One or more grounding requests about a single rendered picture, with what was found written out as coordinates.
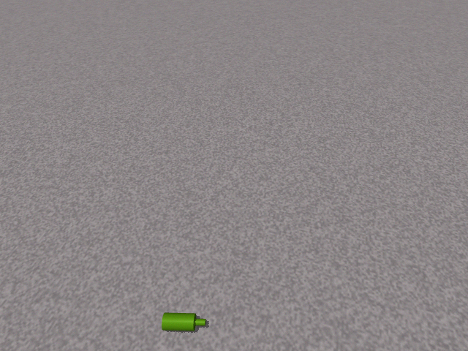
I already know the bottle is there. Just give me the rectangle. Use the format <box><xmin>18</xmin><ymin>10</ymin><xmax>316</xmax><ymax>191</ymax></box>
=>
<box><xmin>162</xmin><ymin>313</ymin><xmax>205</xmax><ymax>331</ymax></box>

